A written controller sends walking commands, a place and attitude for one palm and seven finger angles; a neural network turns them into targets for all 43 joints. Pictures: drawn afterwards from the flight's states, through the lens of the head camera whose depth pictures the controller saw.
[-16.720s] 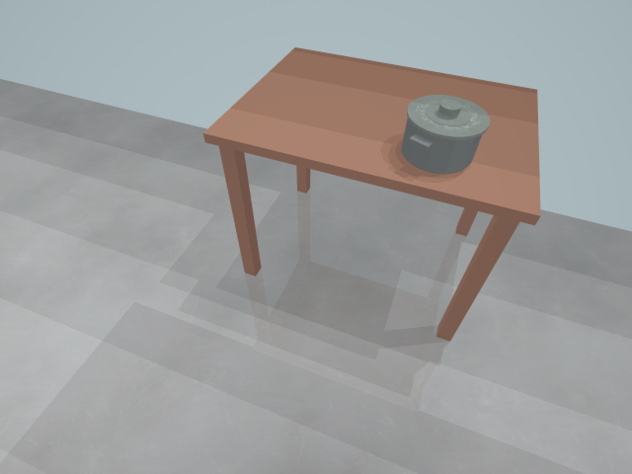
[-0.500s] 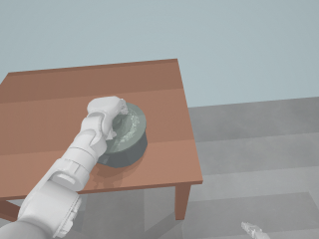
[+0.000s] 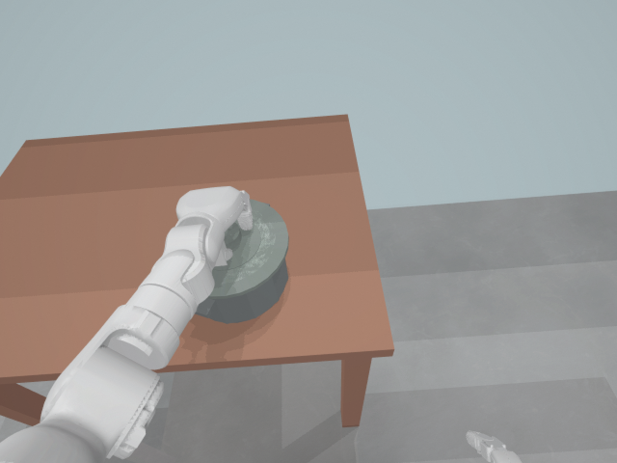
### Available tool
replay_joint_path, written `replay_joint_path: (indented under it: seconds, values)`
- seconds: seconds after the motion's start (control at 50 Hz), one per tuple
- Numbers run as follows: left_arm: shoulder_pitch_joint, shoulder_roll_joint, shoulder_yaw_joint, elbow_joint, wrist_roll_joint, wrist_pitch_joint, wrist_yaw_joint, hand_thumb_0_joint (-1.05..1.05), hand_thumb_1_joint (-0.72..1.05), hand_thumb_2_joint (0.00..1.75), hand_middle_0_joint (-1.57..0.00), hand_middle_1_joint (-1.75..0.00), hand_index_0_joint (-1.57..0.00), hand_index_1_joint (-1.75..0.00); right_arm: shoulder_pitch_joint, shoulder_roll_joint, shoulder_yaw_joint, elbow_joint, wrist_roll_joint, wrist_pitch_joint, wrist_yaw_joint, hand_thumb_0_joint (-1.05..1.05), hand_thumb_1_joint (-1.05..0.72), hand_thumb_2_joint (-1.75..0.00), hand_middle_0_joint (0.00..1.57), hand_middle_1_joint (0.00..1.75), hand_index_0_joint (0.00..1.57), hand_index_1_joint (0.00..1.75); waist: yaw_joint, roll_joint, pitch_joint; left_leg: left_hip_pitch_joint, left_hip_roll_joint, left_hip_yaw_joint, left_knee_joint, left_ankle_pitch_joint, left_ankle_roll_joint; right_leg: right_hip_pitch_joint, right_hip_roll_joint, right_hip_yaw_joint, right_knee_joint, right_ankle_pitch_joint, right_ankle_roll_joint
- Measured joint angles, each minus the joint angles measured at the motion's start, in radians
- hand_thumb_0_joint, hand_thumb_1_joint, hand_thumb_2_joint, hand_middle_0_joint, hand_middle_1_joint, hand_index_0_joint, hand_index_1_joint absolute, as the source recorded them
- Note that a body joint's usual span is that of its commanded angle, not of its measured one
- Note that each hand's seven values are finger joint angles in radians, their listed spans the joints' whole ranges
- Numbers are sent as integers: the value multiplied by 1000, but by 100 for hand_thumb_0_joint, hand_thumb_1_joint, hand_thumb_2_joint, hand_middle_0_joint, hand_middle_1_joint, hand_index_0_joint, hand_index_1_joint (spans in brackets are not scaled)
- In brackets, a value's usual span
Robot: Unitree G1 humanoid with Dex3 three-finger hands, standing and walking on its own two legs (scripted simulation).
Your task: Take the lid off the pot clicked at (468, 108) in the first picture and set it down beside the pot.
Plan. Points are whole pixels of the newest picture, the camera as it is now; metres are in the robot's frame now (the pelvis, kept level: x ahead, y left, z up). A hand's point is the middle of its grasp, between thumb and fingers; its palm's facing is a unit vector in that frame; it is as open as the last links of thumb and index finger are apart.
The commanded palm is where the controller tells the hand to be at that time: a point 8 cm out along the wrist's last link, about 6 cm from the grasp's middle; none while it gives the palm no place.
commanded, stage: close the fingers and squeeze the knob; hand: left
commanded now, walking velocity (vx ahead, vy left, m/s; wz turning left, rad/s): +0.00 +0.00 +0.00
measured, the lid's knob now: (224, 235) +0.44 +0.15 +0.02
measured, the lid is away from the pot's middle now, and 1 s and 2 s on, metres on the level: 0.01 0.01 0.01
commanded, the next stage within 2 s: lift the lid straight up in 0.74 s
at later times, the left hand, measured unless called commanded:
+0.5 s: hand (220, 238) +0.42 +0.14 +0.05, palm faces -0.33 -0.07 -0.94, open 7.6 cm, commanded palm +0.41 +0.14 +0.11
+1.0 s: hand (221, 236) +0.42 +0.14 +0.05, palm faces -0.34 -0.06 -0.94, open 7.6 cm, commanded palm +0.42 +0.14 +0.12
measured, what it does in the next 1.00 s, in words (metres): stands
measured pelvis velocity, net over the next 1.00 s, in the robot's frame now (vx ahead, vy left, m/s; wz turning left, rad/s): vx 0.00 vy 0.00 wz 0.00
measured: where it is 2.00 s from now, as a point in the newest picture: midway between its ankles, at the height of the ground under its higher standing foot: outside the picture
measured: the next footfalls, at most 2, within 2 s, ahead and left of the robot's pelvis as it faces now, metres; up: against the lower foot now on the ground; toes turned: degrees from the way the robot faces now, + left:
none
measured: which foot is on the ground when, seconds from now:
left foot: down 0.00-1.00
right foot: down 0.00-1.00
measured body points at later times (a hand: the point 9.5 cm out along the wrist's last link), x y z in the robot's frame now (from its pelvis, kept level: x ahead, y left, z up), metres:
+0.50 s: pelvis +0.00 +0.00 +0.00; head +0.03 -0.03 +0.45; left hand +0.43 +0.14 +0.10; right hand +0.13 -0.25 -0.13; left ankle +0.01 +0.11 -0.74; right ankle -0.04 -0.12 -0.74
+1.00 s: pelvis +0.00 +0.00 +0.00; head +0.03 -0.03 +0.45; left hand +0.44 +0.14 +0.10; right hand +0.12 -0.25 -0.14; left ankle +0.01 +0.11 -0.74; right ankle -0.04 -0.12 -0.74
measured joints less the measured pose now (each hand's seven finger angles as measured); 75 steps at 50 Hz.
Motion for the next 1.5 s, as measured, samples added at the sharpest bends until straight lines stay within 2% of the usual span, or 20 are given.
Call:
replay_joint_path:
  seconds: [0.22,0.88,1.12,1.18,1.3,1.5]
  values:
    - [8,16,16,-5,-1,-16,-17,-2,15,90,-59,-91,-69,-97,8,-2,1,-6,0,-4,-9,0,-91,-90,20,30,20,30,-8,-6,3,10,3,1,-7,3,-2,9,4,2,-7,4,-2]
    - [-50,-2,0,60,5,-8,-12,-1,10,93,-63,-92,-73,-99,10,0,3,8,0,-8,-17,0,-91,-90,20,30,20,30,-5,-10,3,-6,-1,-1,-3,6,1,-6,0,1,-2,6,0]
    - [-29,20,4,23,-5,-17,-31,0,10,92,-63,-92,-74,-98,20,-1,-2,6,-3,-36,-26,0,-91,-90,20,30,20,30,-18,-5,12,13,-2,2,-16,6,3,13,0,4,-19,9,2]
    - [-8,31,25,-11,-11,-25,-28,1,10,92,-63,-91,-74,-98,19,-2,0,6,-4,-44,-27,0,-91,-90,20,30,20,30,-18,-3,16,24,-2,4,-23,6,3,23,0,6,-25,10,3]
    - [-19,36,8,-36,-13,5,-28,1,11,91,-63,-91,-75,-98,10,-3,-1,11,0,-50,-19,0,-91,-90,20,30,20,30,-9,-2,15,29,-5,-1,-24,4,3,32,-2,1,-30,8,4]
    - [-29,34,-12,-104,-20,40,-72,1,11,91,-63,-90,-74,-98,-28,-6,3,-1,1,-43,-2,0,-91,-90,20,30,20,30,1,7,11,35,-12,-8,-24,4,5,41,-8,-6,-28,3,6]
